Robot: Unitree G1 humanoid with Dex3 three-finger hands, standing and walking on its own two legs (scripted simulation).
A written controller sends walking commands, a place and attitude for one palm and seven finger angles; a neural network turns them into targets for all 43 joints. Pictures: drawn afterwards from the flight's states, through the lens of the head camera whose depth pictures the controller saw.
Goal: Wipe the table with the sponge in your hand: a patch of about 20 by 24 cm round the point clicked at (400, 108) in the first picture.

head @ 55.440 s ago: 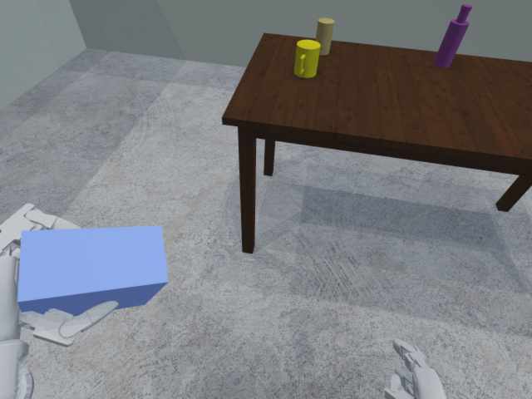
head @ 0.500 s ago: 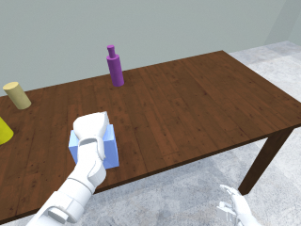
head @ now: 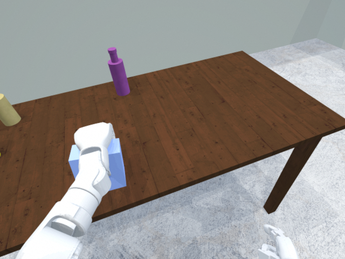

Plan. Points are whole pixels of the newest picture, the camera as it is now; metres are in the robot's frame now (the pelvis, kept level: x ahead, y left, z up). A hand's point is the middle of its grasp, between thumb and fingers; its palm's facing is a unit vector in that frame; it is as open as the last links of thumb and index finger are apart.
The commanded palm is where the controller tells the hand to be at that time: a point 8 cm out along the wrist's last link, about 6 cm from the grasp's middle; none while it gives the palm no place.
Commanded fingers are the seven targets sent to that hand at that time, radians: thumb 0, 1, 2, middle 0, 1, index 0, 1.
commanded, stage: wipe forward along the third lane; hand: left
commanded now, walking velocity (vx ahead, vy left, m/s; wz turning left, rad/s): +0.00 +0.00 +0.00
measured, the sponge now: (102, 172) +0.33 +0.24 +0.00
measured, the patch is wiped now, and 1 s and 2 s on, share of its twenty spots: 1.00 1.00 1.00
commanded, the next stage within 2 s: wipe back along the third lane in 1.28 s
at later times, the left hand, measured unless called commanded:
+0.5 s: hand (102, 138) +0.40 +0.24 +0.07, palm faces -0.10 -0.01 -1.00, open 10.5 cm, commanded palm +0.40 +0.24 +0.10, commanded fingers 0.00 0.10 1.30 -1.20 -1.60 -1.20 -1.60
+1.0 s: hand (101, 124) +0.46 +0.27 +0.07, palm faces -0.14 +0.00 -0.99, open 10.5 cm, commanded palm +0.45 +0.26 +0.10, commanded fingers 0.00 0.10 1.30 -1.20 -1.60 -1.20 -1.60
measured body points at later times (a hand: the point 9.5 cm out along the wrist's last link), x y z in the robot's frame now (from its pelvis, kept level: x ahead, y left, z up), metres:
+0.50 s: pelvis -0.03 -0.01 -0.01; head -0.01 -0.03 +0.44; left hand +0.40 +0.24 +0.12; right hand +0.08 -0.27 -0.14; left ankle +0.01 +0.13 -0.73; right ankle +0.03 -0.08 -0.73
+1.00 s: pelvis -0.01 +0.00 -0.01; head +0.04 -0.01 +0.43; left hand +0.46 +0.26 +0.12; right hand +0.03 -0.27 -0.15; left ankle +0.01 +0.13 -0.73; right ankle +0.03 -0.08 -0.73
